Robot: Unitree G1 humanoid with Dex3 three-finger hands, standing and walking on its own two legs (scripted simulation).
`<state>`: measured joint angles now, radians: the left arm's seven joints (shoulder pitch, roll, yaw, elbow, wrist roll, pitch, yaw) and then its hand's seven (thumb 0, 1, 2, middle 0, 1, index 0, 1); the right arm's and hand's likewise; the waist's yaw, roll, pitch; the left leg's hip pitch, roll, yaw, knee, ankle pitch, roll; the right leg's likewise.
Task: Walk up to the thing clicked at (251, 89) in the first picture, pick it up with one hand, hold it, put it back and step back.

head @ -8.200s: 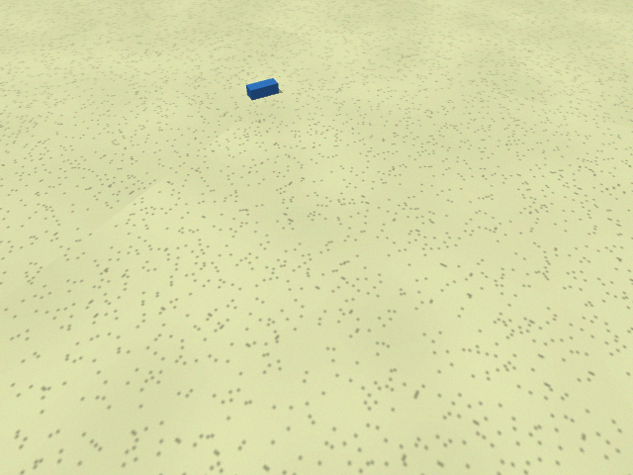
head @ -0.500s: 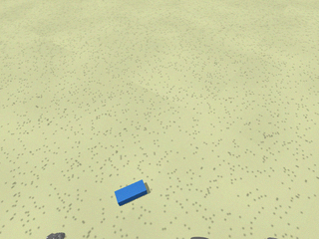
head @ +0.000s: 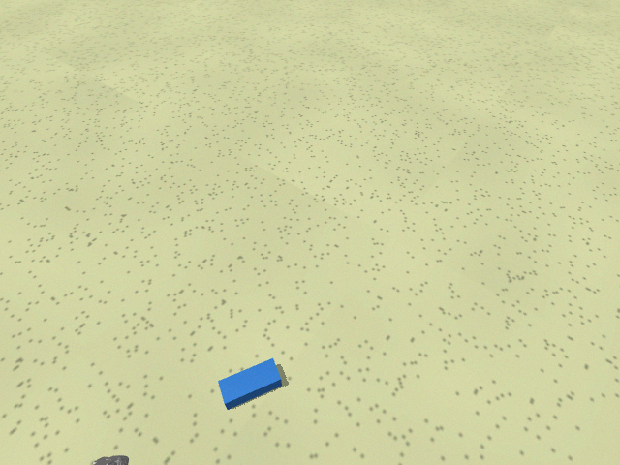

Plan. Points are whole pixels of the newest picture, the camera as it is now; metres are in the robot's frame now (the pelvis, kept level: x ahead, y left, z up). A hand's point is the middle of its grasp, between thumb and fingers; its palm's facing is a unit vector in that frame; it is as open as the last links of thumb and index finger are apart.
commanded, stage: walk up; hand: left
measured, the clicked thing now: (250, 383) +0.45 +0.18 -0.75
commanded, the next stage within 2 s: stand in 0.90 s
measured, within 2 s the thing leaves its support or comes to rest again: neither
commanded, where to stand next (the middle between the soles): +0.01 -0.01 m, yaw -2 degrees
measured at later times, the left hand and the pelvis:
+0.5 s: hand out of the picture +0.08 +0.26 -0.15, palm faces +0.00 -0.94 -0.34, open 7.4 cm; pelvis +0.01 +0.00 +0.00, yaw +0 degrees
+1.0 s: hand out of the picture +0.10 +0.25 -0.15, palm faces -0.01 -0.94 -0.34, open 7.4 cm; pelvis +0.01 +0.00 +0.00, yaw +0 degrees
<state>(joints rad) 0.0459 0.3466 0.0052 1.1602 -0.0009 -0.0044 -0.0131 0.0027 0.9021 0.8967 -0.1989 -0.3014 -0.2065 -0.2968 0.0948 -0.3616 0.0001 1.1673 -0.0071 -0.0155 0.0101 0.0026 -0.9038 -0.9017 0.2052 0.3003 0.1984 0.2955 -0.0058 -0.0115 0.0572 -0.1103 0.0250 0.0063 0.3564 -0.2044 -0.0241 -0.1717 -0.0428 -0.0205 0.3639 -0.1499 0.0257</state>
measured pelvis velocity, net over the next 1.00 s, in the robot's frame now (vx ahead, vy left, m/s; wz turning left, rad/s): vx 0.01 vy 0.00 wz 0.01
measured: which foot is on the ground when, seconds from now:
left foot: down 0.00-1.00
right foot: down 0.00-1.00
